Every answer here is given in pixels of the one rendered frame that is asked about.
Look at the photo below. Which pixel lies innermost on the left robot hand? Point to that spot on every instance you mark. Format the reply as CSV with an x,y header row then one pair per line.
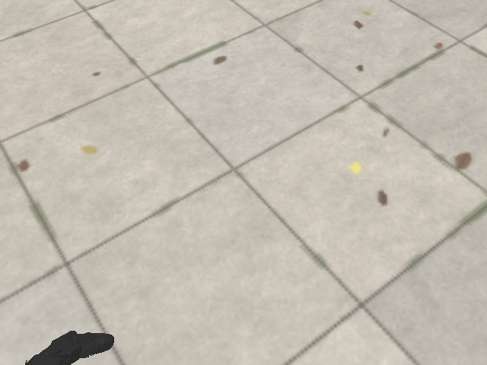
x,y
71,346

